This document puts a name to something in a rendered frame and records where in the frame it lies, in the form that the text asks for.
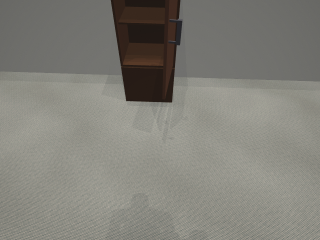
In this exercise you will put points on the cupboard door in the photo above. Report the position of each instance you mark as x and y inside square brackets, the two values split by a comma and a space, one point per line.
[169, 35]

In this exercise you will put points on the handle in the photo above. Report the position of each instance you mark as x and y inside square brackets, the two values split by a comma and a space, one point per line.
[178, 31]

